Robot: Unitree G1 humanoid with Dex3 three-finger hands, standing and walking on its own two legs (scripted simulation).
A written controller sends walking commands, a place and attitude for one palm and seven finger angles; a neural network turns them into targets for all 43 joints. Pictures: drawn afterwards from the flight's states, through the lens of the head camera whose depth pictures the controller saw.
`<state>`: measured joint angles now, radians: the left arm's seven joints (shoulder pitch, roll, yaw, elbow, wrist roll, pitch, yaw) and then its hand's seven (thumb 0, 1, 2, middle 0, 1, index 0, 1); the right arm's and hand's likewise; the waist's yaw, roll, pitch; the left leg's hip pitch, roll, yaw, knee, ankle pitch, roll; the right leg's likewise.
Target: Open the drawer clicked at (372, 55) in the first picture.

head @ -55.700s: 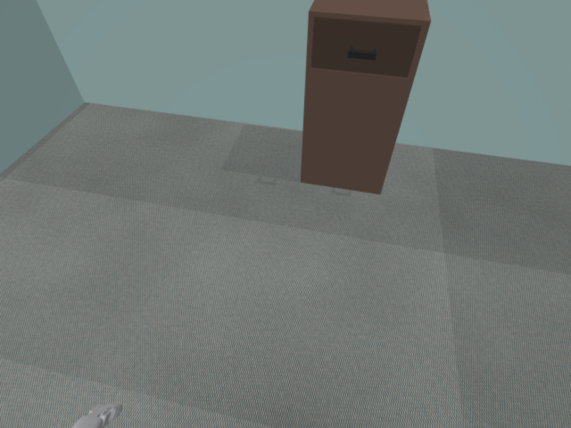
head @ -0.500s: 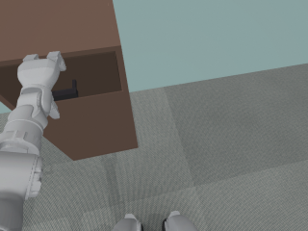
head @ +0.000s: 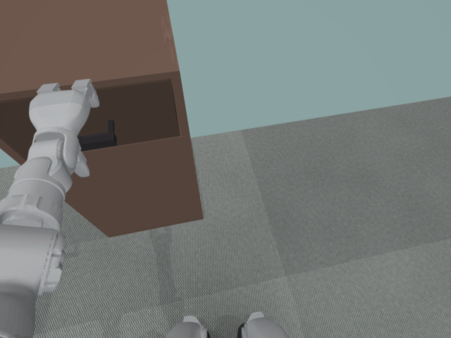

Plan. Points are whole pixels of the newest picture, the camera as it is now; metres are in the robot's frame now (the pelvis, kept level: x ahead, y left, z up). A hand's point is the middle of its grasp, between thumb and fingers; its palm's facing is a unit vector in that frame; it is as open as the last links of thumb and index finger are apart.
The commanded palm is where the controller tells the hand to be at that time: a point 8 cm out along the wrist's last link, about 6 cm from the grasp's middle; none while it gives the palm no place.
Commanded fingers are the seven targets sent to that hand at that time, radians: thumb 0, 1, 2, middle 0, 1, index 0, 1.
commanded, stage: move the hooked fingers above the handle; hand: left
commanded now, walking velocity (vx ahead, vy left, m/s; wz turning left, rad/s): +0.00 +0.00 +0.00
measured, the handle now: (91, 134) +0.53 +0.27 -0.01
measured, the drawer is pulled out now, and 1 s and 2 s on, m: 0.00 0.00 0.00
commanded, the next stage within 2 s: lower the fingers behind the handle in 0.56 s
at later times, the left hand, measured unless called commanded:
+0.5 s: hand (75, 130) +0.49 +0.26 +0.05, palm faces +0.00 +0.00 -1.00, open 13.7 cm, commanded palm +0.48 +0.30 +0.08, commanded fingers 0.00 -0.50 0.30 -0.30 -1.20 -0.30 -1.20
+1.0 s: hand (76, 130) +0.49 +0.26 +0.05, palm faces +0.02 +0.01 -1.00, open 13.6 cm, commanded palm +0.48 +0.29 +0.05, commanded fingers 0.00 -0.50 0.30 -0.30 -1.20 -0.30 -1.20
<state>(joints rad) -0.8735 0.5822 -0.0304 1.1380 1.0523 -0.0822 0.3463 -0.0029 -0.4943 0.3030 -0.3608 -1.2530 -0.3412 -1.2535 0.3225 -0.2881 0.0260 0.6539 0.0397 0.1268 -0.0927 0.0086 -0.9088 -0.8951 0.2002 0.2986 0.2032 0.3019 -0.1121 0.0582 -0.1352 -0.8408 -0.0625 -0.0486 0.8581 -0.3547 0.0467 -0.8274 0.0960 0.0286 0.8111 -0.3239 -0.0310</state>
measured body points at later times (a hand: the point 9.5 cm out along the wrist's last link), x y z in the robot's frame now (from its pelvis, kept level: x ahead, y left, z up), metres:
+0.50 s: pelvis +0.00 +0.01 +0.00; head +0.10 +0.00 +0.44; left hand +0.48 +0.26 +0.11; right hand +0.03 -0.27 -0.13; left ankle +0.02 +0.09 -0.69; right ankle +0.03 -0.10 -0.69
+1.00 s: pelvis -0.01 +0.00 -0.01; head +0.09 +0.00 +0.43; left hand +0.48 +0.25 +0.11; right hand +0.03 -0.27 -0.13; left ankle +0.02 +0.09 -0.69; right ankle +0.03 -0.10 -0.69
